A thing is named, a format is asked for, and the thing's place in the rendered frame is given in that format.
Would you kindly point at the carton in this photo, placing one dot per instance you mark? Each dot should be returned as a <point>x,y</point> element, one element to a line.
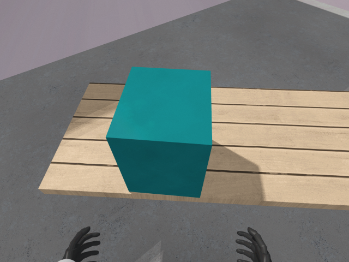
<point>161,132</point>

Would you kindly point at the left robot hand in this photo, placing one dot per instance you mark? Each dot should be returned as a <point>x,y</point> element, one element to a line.
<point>77,245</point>

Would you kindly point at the right robot hand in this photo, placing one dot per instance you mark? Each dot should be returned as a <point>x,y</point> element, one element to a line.
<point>260,253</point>

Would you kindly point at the table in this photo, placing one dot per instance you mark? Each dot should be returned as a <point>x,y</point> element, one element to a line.
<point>270,147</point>

